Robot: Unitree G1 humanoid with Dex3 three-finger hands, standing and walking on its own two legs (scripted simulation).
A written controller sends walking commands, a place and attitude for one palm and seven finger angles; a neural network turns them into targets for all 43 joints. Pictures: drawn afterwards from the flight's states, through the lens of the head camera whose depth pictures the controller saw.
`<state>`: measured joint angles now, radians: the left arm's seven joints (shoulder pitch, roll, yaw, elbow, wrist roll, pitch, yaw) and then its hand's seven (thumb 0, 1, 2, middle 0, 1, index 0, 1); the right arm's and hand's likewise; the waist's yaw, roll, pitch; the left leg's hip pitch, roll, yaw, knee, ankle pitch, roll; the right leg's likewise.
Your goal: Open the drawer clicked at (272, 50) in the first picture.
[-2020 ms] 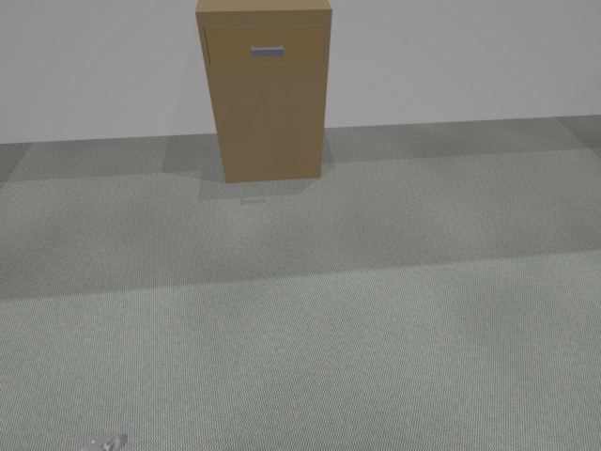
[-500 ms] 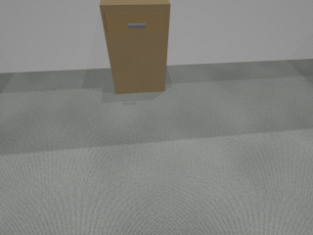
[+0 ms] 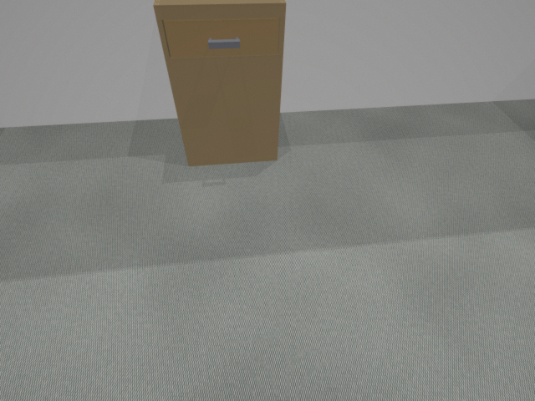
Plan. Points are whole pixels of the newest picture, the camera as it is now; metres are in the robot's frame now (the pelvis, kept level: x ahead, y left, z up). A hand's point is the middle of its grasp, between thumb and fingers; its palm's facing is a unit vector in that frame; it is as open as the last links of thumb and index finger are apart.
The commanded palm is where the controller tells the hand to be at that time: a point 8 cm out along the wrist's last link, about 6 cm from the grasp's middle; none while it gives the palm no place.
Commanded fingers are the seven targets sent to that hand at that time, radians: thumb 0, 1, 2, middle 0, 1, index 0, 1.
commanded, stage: walk to a spot facing it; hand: left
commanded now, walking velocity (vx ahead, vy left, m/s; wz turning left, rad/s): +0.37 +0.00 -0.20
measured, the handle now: (224, 41) +1.37 +0.32 -0.07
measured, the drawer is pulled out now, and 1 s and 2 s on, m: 0.00 0.00 0.00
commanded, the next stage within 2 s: turn to face it in 1.14 s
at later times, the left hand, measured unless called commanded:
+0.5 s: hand (160, 307) +0.30 +0.25 -0.14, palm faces -0.10 -0.98 -0.19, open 7.4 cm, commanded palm none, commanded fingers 0.00 0.90 0.90 -0.20 -0.30 -0.20 -0.30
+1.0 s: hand (236, 219) +0.53 +0.13 -0.14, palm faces -0.24 -0.94 -0.23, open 7.1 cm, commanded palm none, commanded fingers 0.00 0.90 0.90 -0.20 -0.30 -0.20 -0.30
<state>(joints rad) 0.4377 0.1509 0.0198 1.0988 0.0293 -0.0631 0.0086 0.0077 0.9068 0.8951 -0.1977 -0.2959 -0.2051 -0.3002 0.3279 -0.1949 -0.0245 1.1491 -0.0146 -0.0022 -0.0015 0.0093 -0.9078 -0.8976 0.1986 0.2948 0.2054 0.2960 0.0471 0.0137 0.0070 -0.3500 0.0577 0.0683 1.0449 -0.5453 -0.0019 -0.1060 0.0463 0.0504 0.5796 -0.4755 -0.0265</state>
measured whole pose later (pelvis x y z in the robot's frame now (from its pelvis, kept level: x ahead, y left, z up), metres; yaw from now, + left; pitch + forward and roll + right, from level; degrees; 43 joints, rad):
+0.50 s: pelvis +0.20 +0.07 +0.02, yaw -10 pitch -1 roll +1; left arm 0.22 0.20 0.08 0.99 0.03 0.00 -0.02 0.01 0.91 0.90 -0.19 -0.29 -0.20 -0.30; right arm 0.36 -0.16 -0.05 1.09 -0.01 -0.09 -0.02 -0.01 -0.94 -0.90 0.20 0.29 0.21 0.30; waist 0.01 -0.04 -0.01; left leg -0.09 0.00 0.25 0.38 -0.28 0.06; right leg -0.65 -0.09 -0.01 1.14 -0.14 0.00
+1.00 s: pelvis +0.42 -0.04 +0.02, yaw -16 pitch +0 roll -1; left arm 0.22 0.18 0.06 1.04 0.02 -0.08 0.01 -0.03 0.95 0.89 -0.20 -0.30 -0.21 -0.30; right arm 0.30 -0.15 -0.06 1.08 -0.02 -0.03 -0.01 0.01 -0.91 -0.90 0.20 0.29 0.20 0.30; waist -0.03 0.03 0.03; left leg -0.53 0.16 0.07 1.12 -0.27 -0.02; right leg -0.20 0.02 -0.15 0.43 -0.23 -0.06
